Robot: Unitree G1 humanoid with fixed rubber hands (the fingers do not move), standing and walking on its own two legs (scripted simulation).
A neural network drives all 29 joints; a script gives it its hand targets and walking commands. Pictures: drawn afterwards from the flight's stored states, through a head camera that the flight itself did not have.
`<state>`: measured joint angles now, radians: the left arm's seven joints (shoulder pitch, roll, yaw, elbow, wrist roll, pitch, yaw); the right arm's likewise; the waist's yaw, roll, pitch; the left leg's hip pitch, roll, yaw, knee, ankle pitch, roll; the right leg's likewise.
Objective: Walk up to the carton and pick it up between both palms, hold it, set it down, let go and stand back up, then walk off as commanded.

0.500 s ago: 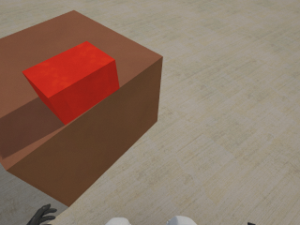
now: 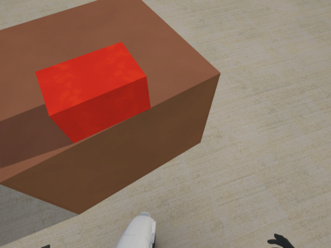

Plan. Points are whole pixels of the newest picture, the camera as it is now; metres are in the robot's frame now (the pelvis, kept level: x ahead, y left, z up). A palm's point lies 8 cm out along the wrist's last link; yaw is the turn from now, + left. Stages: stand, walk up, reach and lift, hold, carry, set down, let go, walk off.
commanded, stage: walk up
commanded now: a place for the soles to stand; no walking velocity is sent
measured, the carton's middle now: (98, 91) +0.55 +0.26 -0.03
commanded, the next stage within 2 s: none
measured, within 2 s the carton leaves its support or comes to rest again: neither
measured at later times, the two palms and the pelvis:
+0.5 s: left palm (58, 235) +0.14 +0.28 -0.08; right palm (283, 185) +0.30 -0.32 -0.15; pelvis +0.14 -0.06 -0.01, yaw +13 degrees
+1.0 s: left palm (60, 225) +0.16 +0.29 -0.10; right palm (254, 146) +0.44 -0.26 -0.17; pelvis +0.22 -0.04 -0.03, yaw +23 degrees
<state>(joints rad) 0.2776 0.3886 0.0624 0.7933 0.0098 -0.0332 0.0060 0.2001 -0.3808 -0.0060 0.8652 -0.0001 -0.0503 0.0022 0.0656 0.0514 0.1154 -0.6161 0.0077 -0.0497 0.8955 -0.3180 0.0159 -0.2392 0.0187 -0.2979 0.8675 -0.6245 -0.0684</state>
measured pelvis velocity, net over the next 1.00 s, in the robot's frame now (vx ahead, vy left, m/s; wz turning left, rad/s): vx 0.22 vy -0.04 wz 0.40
